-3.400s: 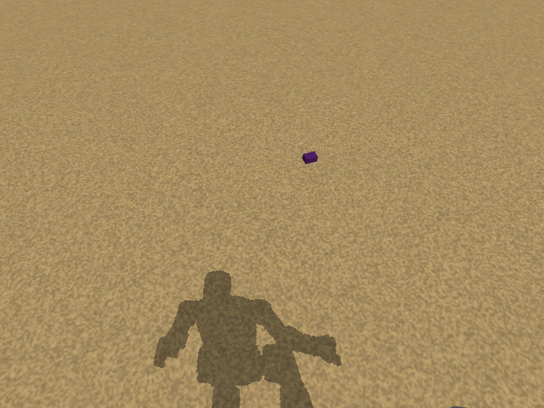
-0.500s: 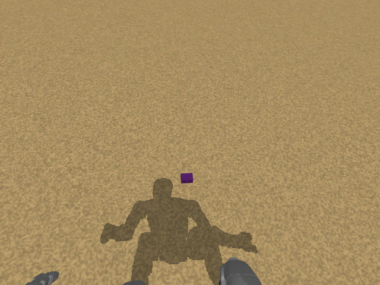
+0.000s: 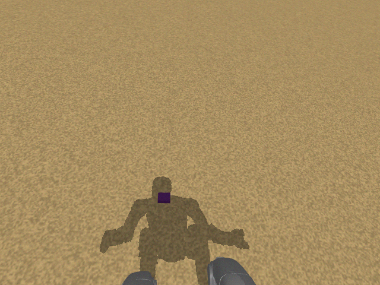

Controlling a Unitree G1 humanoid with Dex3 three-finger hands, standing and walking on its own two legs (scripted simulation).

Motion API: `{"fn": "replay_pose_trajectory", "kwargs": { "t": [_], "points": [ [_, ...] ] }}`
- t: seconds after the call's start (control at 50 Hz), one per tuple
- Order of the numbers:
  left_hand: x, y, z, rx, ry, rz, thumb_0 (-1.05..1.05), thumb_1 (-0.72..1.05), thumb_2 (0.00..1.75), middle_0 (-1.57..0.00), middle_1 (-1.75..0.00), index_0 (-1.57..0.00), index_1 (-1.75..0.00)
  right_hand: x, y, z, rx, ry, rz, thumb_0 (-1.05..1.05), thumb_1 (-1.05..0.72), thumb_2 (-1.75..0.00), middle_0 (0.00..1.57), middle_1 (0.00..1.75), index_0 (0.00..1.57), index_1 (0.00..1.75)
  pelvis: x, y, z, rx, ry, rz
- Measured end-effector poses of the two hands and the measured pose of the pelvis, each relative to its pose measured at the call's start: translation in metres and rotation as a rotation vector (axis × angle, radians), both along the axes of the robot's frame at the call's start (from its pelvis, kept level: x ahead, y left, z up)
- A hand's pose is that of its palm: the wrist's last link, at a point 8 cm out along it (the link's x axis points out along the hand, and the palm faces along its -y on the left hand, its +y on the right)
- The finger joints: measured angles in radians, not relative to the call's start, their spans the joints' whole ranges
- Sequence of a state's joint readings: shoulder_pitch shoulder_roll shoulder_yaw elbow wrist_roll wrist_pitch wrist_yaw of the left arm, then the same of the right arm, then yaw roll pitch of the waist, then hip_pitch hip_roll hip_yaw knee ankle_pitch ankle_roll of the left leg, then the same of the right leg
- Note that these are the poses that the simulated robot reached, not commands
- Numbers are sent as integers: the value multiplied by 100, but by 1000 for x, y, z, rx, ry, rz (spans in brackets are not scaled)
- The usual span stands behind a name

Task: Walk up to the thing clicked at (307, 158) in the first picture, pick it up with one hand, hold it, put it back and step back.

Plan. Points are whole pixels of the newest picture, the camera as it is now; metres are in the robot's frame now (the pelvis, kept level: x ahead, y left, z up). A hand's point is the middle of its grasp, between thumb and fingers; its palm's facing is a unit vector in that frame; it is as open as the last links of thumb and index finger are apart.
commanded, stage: walk up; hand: left
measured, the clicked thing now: (164, 197) +0.61 +0.09 -0.73
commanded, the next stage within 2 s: none
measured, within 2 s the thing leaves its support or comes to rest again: neither
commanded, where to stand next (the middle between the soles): +0.24 -0.18 m, yaw +5 degrees
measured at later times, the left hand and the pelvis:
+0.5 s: hand (150, 284) +0.13 +0.09 -0.14, palm faces +0.04 -0.94 -0.35, open 7.4 cm; pelvis +0.12 -0.18 +0.00, yaw +1 degrees
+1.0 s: hand (173, 238) +0.23 +0.05 -0.13, palm faces +0.07 -0.89 -0.46, open 7.4 cm; pelvis +0.18 -0.24 +0.00, yaw +5 degrees
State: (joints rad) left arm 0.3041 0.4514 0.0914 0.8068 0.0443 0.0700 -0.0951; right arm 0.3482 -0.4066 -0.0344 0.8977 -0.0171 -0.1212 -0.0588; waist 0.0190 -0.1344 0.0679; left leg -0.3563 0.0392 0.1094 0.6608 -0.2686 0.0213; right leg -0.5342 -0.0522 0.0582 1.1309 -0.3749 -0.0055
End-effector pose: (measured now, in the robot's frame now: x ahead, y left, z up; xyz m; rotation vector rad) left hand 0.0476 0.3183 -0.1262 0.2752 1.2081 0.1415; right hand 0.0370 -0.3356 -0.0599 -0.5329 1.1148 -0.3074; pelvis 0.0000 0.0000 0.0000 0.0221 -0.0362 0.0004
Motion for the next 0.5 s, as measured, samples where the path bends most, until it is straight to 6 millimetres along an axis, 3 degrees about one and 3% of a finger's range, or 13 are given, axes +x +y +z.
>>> {"fn": "replay_pose_trajectory", "kwargs": {
  "t": [0.14,0.22,0.28,0.36,0.5],
  "points": [
    [50,-47,8,17,-22,-27,0,91,90,-20,-30,-20,-30,3,-80,9,-43,51,-28,1,-90,-90,21,30,21,30,27,-58,-1,-2,5,-8],
    [79,-80,13,67,-58,-32,0,91,90,-20,-30,-20,-30,16,-140,-7,-60,79,-46,1,-90,-90,21,30,21,30,47,-104,-14,1,13,-11],
    [88,-106,13,107,-98,-16,0,91,90,-20,-30,-20,-30,36,-178,-26,-74,107,-67,1,-90,-90,21,30,21,30,60,-132,-25,-25,9,-1],
    [83,-141,21,92,-80,33,0,91,90,-20,-30,-20,-30,81,-187,-32,-13,83,-41,1,-90,-90,20,30,20,30,79,-154,-14,-30,8,11],
    [75,-180,21,70,6,89,0,91,90,-20,-30,-20,-30,156,-172,-28,110,42,85,1,-90,-90,20,30,20,30,118,-183,1,-26,17,25]
  ]
}}
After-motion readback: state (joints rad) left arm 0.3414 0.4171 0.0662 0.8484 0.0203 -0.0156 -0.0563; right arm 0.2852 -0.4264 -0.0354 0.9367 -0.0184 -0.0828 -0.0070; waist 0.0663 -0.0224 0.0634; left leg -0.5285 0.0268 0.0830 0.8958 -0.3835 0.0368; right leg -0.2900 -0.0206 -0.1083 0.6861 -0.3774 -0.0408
